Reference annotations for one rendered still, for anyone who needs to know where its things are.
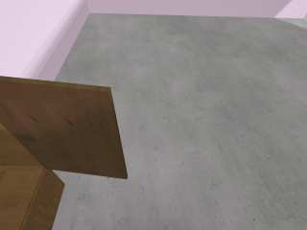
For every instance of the cupboard door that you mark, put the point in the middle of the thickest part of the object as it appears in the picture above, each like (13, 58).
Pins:
(67, 127)

